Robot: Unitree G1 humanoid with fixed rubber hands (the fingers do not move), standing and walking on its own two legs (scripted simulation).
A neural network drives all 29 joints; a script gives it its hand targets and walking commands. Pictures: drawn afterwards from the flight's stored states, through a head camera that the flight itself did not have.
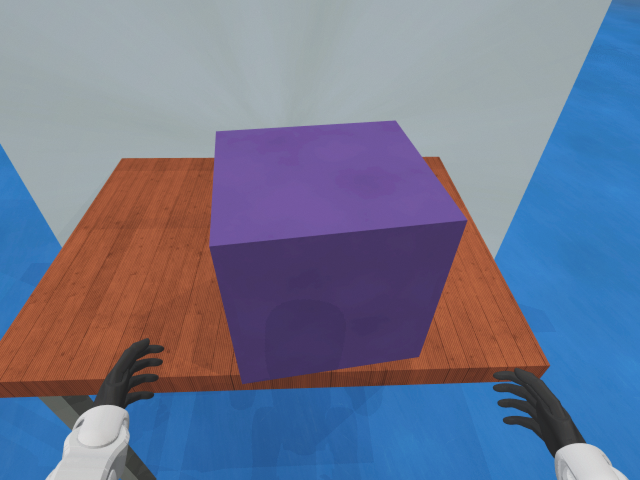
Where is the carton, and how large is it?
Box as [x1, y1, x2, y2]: [209, 120, 467, 383]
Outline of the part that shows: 395,120 216,131 209,247 242,383 409,358 419,355 467,220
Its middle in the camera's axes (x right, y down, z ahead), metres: +0.00 +0.02 +0.60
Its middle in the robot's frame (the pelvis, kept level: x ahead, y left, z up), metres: +0.44 +0.01 +0.06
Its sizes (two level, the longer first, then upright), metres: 0.282 0.255 0.286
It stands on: a table, 0.70 m high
